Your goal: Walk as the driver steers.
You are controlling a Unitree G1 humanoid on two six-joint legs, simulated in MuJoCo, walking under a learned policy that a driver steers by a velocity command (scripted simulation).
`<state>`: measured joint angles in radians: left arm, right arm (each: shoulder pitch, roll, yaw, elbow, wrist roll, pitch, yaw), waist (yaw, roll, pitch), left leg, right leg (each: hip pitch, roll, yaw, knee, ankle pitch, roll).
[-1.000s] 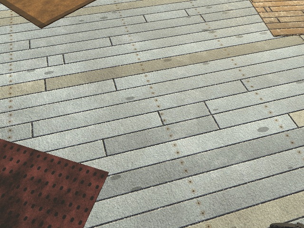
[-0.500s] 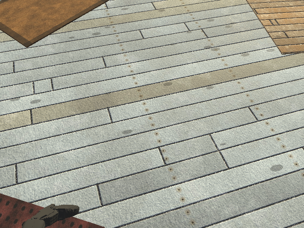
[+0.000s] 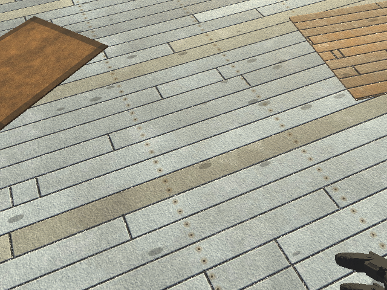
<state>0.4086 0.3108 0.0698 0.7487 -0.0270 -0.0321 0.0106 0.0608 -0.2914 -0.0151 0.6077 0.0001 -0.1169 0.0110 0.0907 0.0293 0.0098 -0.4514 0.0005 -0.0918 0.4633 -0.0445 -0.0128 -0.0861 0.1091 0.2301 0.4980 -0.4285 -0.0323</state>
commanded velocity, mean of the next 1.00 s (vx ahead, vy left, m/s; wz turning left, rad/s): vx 0.50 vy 0.00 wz -0.21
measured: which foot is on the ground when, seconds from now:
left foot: down 0.00-0.54, up 0.56-1.00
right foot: down 0.00-0.00, up 0.02-0.50, down 0.52-1.00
